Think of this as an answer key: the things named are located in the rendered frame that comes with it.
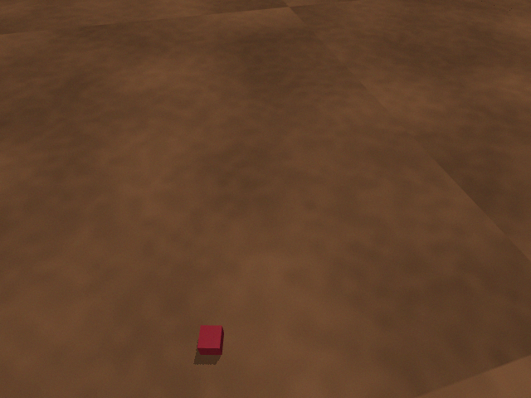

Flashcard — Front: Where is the cube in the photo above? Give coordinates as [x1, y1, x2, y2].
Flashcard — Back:
[197, 325, 224, 355]

